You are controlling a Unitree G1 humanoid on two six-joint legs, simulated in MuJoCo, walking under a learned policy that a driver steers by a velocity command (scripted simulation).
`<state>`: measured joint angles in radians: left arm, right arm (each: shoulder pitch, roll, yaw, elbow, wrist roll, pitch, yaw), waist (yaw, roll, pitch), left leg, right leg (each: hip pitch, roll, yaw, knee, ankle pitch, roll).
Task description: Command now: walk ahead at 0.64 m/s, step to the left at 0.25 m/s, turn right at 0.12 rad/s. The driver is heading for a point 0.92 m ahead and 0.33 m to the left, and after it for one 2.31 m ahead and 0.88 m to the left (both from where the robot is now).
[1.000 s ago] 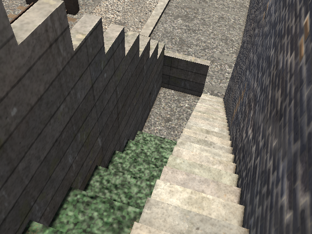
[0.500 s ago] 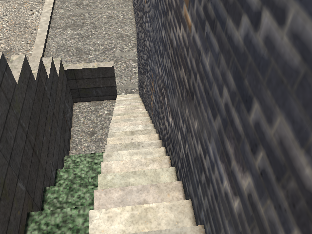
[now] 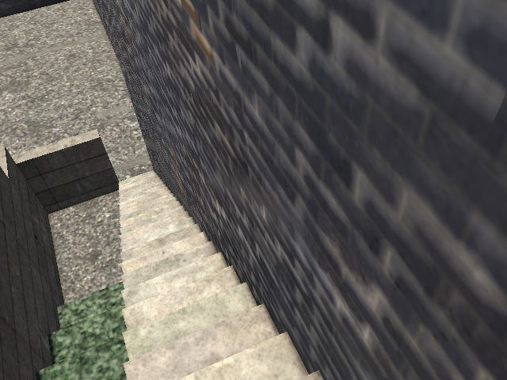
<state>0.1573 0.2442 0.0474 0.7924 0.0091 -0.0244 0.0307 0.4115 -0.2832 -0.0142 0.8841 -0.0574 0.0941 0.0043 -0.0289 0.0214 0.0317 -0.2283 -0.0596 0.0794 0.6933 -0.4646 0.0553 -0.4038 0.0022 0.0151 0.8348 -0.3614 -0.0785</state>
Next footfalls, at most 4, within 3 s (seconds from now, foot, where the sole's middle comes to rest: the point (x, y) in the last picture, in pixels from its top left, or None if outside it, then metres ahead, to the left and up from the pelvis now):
0.42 left None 0.14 0.20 -0.94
1.08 right None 0.63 0.22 -1.33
1.42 left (164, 369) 0.83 0.48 -1.53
1.64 right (233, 302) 1.22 0.20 -1.72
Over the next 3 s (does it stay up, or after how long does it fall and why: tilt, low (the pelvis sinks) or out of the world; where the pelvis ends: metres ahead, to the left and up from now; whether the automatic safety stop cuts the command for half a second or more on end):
stays up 1.68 0.67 -1.47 its command is cut before an obstacle from the start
